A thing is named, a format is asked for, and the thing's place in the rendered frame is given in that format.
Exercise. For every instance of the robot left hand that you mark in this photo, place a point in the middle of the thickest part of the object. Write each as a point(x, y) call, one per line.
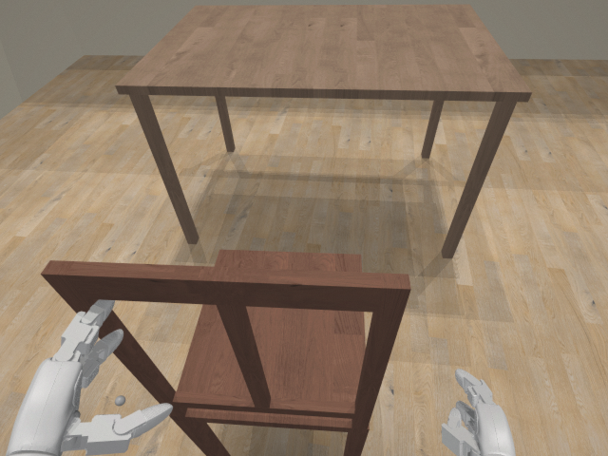
point(44, 421)

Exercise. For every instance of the robot right hand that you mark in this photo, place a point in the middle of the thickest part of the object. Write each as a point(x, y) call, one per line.
point(488, 430)

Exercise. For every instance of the chair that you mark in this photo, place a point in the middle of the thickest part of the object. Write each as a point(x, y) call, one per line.
point(280, 340)

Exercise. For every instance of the table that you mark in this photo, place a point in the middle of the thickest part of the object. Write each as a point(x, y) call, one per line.
point(385, 52)

